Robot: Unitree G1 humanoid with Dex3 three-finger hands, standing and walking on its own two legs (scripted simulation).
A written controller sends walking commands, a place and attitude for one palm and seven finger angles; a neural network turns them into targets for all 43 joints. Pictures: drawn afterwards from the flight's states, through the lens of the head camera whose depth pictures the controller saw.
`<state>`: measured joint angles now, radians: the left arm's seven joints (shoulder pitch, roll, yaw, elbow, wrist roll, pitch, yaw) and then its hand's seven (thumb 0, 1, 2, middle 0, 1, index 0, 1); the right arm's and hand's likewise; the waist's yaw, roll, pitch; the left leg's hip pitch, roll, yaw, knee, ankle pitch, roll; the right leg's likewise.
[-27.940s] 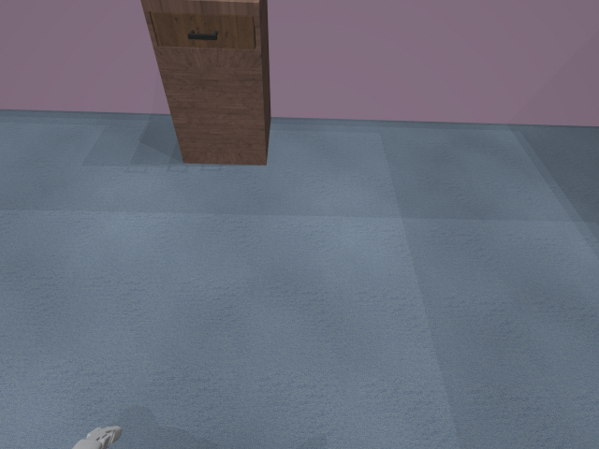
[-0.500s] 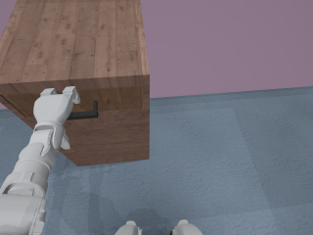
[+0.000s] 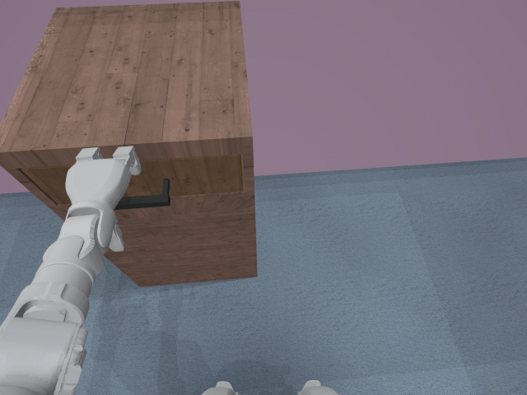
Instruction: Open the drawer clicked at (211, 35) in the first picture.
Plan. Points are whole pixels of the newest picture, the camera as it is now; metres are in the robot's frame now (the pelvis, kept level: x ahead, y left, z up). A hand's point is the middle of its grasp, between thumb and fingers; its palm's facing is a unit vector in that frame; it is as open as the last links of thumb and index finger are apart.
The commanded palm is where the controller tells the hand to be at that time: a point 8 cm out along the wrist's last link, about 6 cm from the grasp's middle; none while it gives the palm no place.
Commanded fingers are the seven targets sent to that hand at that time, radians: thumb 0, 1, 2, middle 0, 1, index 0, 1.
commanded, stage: re-aim the fingers above the handle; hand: left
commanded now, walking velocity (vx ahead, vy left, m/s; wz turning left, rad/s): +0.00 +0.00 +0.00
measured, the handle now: (141, 193) +0.47 +0.24 -0.06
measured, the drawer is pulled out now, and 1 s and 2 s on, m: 0.00 0.00 0.00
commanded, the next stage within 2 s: lower the fingers behind the handle in 1.76 s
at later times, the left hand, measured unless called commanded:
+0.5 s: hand (118, 198) +0.43 +0.25 +0.00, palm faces -0.05 -0.02 -1.00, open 13.7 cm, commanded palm +0.41 +0.24 +0.06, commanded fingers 0.00 -0.50 0.30 -0.30 -1.20 -0.30 -1.20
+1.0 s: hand (117, 199) +0.43 +0.25 +0.00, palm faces -0.04 -0.02 -1.00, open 13.8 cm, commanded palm +0.41 +0.25 +0.05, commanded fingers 0.00 -0.50 0.30 -0.30 -1.20 -0.30 -1.20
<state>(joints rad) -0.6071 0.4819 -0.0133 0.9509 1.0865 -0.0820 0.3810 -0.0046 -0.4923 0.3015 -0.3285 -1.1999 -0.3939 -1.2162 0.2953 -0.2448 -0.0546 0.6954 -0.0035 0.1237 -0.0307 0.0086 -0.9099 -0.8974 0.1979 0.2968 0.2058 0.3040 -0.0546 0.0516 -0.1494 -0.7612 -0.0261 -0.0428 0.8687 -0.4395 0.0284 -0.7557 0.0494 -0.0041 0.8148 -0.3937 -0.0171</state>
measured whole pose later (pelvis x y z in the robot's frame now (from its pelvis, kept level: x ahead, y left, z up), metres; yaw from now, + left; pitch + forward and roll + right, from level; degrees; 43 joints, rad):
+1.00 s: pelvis -0.01 +0.01 +0.00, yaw -1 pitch +20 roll -2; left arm -0.61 0.47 0.00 0.96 1.10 -0.09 0.41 0.00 -0.49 0.30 -0.32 -1.21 -0.33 -1.21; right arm 0.32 -0.24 -0.05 0.70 0.00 0.13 -0.02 0.01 -0.91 -0.90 0.20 0.30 0.21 0.30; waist -0.06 0.05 -0.16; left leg -0.79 -0.03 -0.02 0.89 -0.44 0.04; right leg -0.79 0.05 0.02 0.83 -0.38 0.00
